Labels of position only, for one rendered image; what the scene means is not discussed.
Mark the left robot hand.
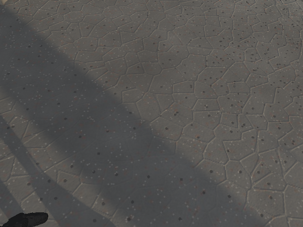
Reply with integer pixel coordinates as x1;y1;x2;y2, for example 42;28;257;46
0;212;48;227

